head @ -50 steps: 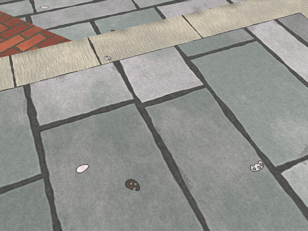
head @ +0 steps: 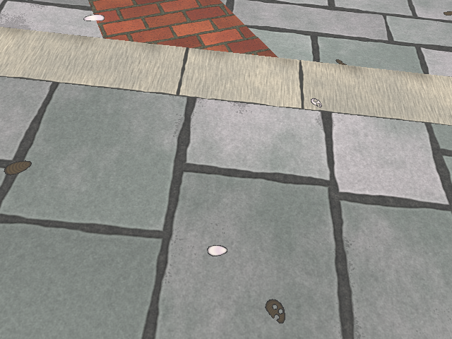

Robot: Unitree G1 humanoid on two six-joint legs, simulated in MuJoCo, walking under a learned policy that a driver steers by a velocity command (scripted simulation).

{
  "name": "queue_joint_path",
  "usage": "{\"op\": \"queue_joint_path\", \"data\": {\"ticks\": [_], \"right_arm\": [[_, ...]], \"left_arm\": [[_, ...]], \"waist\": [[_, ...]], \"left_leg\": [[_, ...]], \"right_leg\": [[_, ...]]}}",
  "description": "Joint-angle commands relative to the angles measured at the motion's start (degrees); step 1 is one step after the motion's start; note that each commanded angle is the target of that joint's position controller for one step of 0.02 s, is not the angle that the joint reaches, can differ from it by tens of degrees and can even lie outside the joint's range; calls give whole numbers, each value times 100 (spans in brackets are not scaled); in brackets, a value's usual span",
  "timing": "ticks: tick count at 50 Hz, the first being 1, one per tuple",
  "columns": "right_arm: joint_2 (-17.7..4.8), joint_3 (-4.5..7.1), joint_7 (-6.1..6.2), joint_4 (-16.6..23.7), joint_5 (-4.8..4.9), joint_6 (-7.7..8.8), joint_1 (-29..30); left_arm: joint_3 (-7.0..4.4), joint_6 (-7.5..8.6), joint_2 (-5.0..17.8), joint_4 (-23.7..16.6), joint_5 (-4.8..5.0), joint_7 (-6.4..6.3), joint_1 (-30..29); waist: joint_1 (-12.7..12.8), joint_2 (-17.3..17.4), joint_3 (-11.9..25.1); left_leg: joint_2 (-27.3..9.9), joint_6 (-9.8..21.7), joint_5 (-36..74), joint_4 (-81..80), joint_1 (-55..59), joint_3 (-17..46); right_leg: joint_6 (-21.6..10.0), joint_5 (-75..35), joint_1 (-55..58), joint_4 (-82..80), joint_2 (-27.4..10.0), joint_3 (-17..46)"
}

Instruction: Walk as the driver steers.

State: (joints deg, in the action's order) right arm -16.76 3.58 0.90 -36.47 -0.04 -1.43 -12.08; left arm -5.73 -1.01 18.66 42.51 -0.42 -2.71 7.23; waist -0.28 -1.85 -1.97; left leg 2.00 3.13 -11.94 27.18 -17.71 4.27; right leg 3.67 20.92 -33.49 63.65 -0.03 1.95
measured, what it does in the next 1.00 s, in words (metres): steps on the spot: right foot, then left foot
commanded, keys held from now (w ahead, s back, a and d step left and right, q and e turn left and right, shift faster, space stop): q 0.14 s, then no key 0.22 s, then e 0.64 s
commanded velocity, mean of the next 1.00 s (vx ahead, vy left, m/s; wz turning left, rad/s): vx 0.00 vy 0.00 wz -0.03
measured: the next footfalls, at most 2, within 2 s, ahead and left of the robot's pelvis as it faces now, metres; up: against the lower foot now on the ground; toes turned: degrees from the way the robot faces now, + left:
right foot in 0.30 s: +0.07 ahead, -0.14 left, +0.00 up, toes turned +13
left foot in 0.58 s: +0.00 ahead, +0.11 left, +0.00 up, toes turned +2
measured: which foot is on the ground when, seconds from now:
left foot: down 0.00-0.30, up 0.32-0.56, down 0.58-0.92, up 0.94-1.00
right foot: up 0.00-0.28, down 0.30-0.62, up 0.64-0.90, down 0.92-1.00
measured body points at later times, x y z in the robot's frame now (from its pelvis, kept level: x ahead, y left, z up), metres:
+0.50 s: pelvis +0.01 -0.03 +0.00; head +0.03 -0.05 +0.45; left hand +0.11 +0.25 -0.10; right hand +0.21 -0.28 -0.11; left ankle -0.04 +0.11 -0.71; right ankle +0.03 -0.15 -0.74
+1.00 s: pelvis -0.02 -0.07 -0.02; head +0.02 -0.10 +0.43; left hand +0.17 +0.20 -0.09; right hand +0.10 -0.37 -0.13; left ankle -0.05 +0.10 -0.69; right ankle -0.02 -0.15 -0.74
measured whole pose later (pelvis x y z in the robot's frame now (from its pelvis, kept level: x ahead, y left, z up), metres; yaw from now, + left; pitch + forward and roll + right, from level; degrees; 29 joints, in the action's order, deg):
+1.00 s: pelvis -0.02 -0.07 -0.02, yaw -7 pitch +2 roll +1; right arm -18.1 5.1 2.2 -39.2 -0.2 -1.2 -9.0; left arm -4.0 -1.4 17.7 36.2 -0.5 1.3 10.3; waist 0.0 2.3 -3.3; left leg -2.8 -3.8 -32.6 58.8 -24.2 1.1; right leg -3.7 17.7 -20.0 35.9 2.0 -0.2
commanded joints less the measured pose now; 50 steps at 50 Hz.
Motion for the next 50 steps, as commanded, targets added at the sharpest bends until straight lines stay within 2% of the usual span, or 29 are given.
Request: {"op": "queue_joint_path", "data": {"ticks": [1, 6, 11, 14, 15, 16, 17, 18, 19, 21, 23, 25, 28, 29, 30, 31, 32, 33, 34, 36, 39, 41, 43, 45, 46, 47, 48, 49, 50], "right_arm": [[-942, 255, 99, 434, 34, 78, 112], [-1102, 330, 114, 503, 30, 3, 107], [-1006, 288, 40, 543, 37, -53, 240], [-844, 212, 57, 527, 111, -86, 351], [-651, 150, 63, 511, 38, -60, 153], [-473, 100, 43, 518, -32, -4, -189], [-762, 182, 59, 566, -61, 44, 60], [-1076, 298, 76, 512, -21, 48, 142], [-993, 309, 87, 417, -12, 26, 152], [-540, 196, 88, 264, -91, -54, 8], [-198, 76, 46, 275, -79, -9, 211], [-342, 140, 61, 289, 31, 42, 368], [-513, 225, 93, 142, 67, 74, 87], [-638, 262, 109, 163, 24, 87, 19], [-813, 309, 142, 199, -37, 85, -156], [-1102, 415, 126, 54, -75, 51, -165], [-982, 399, 103, 149, -120, 43, -130], [-864, 362, 123, 210, -153, 59, -22], [-808, 324, 154, 270, -177, 103, -20], [-770, 300, 180, 261, -52, 194, 289], [-881, 355, 174, 207, -1, 150, 437], [-959, 393, 169, 184, 15, 95, 397], [-1035, 415, 148, 144, 90, 82, 333], [-933, 381, 121, 88, 188, 113, 306], [-695, 322, 82, -19, 83, 144, -55], [-285, 158, 55, 257, -280, 147, -22], [-569, 223, 118, 404, -123, 173, 585], [-756, 276, 156, 395, 27, 147, 722], [-810, 307, 196, 319, 19, 117, 663]], "left_arm": [[-64, 107, 331, -425, 22, -3, -165], [-22, 175, 303, -485, 54, 92, -352], [-13, 262, 347, -452, 100, 215, -169], [5, 323, 290, -376, 45, 295, 145], [-27, 326, 531, -423, -61, 278, 204], [-80, 286, 937, -497, -146, 246, -44], [-5, 296, 643, -466, -219, 251, -1], [34, 321, 529, -506, -162, 247, -73], [75, 333, 430, -479, -103, 232, -140], [193, 345, 213, -448, 13, 260, -400], [141, 240, 377, -403, 63, 288, -365], [18, 131, 732, -381, 101, 274, -22], [-18, 62, 802, -456, 223, 228, -5], [-1, 78, 738, -479, 219, 213, 12], [49, 119, 573, -549, 157, 217, -41], [84, 150, 349, -630, 186, 226, -35], [89, 162, 396, -606, 169, 233, -57], [24, 150, 523, -631, 171, 245, -92], [-51, 104, 629, -624, 174, 241, -125], [-76, -33, 500, -582, 193, 248, 105], [39, -112, 238, -702, 173, 314, -15], [57, -121, 259, -859, 199, 403, -116], [-4, -152, 405, -916, 208, 462, 31], [-89, -178, 474, -790, 157, 437, 526], [-198, -163, 795, -802, 143, 365, 726], [-325, -120, 1590, -1019, 96, 270, 785], [-246, 32, 1436, -1067, -148, 365, 983], [-188, 148, 1287, -1046, -154, 396, 771], [-148, 188, 1112, -1015, -29, 363, 501]], "waist": [[12, 923, 746], [-101, 1068, 656], [-123, 1134, 817], [134, 981, 813], [38, 511, 901], [-370, -775, 752], [-133, -1218, 661], [-31, -920, 538], [-53, -680, 532], [-183, -573, 472], [-79, -738, 388], [107, -874, 472], [3, -863, 577], [-16, -698, 686], [-66, -318, 846], [114, 947, 731], [-46, 1338, 602], [-102, 1554, 513], [-162, 1375, 436], [71, 904, 293], [-9, 1057, 289], [-102, 1250, 446], [-68, 1257, 563], [169, 1008, 651], [148, 138, 695], [-36, -1747, 707], [501, -1184, 1181], [379, -686, 820], [222, -454, 580]], "left_leg": [[-1285, 930, 1687, -715, 1118, 1519], [-1204, 988, 1034, -657, 887, 2006], [-1183, 977, 1717, -369, 877, 2337], [-850, 600, 1465, -76, 588, 2215], [-565, 274, 546, 306, 168, 1914], [263, -84, -1126, 1064, -526, 975], [323, -385, -2247, 1776, -730, 590], [179, -565, -2341, 2613, -841, 564], [129, -678, -2154, 2932, -874, 615], [-189, -894, -1748, 2595, -669, 488], [-153, -956, -1539, 1499, -237, 25], [31, -923, -1172, 782, -102, -194], [84, -657, -44, -517, 551, -234], [-135, -516, 336, -483, 1011, -107], [-627, -309, 1096, -305, 1516, 166], [-978, 91, 1140, -282, 1445, 508], [-1488, 531, 1314, -615, 1420, 1047], [-2019, 910, 1699, -780, 1383, 1462], [-2313, 1174, 2290, -826, 1333, 1621], [-2201, 1036, 2673, -685, 1286, 1094], [-1771, 805, 2626, -627, 1121, 267], [-1743, 760, 2546, -541, 1072, 19], [-1840, 679, 2307, -320, 1098, -36], [-1656, 321, 1548, 320, 685, -359], [-1281, -143, 483, 1347, -72, -859], [-452, -784, -2830, 3270, -1803, -1088], [-176, -769, -3058, 4198, -2005, -70], [-297, -693, -2602, 4495, -2128, 68], [-398, -633, -2056, 4345, -2178, 85]], "right_leg": [[73, -268, -373, -494, -11, 263], [113, -121, 228, -1708, 132, 353], [-15, 20, 1017, -2546, 154, 257], [-270, -1334, 2093, -4207, 41, 158], [-508, -1981, 2662, -4344, -625, 695], [-1128, -3190, 2863, -4381, -1506, 1675], [-1939, -3260, 2424, -4586, -2116, 2372], [-2071, -3075, 2389, -4602, -2072, 2283], [-1886, -2872, 2401, -4534, -1781, 2012], [-1532, -2858, 2366, -4425, -1354, 1552], [-1358, -3204, 2320, -4240, -883, 1163], [-1460, -3394, 2612, -4079, -883, 1406], [-1341, -3091, 2544, -3972, -854, 1774], [-1174, -2788, 2190, -3897, -806, 1787], [-946, -2295, 1681, -3570, -614, 1590], [-634, -1196, 1132, -3114, 8, 721], [-404, -312, 748, -2562, 245, 353], [-307, 729, 413, -1733, 251, 123], [-220, 1450, 144, -677, 150, 130], [-102, 1228, -92, -120, -119, 310], [20, 582, 317, -856, -192, -140], [-29, 372, 810, -1561, -176, -351], [-155, 29, 1204, -2271, -72, -543], [-420, -916, 2131, -3435, 215, -711], [-670, -2247, 2957, -3897, -125, 49], [-1614, -4683, 3685, -3992, -1869, 2520], [-2509, -4209, 3209, -4325, -2306, 3227], [-2360, -3487, 2993, -4421, -2018, 2751], [-2026, -2836, 2814, -4428, -1692, 2350]]}}
Keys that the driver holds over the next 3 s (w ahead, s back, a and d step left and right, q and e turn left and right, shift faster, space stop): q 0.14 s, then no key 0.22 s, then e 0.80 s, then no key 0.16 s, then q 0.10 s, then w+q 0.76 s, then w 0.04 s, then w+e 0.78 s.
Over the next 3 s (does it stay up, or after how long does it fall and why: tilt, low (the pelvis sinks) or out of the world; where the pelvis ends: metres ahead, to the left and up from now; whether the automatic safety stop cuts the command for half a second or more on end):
stays up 0.76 0.02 0.00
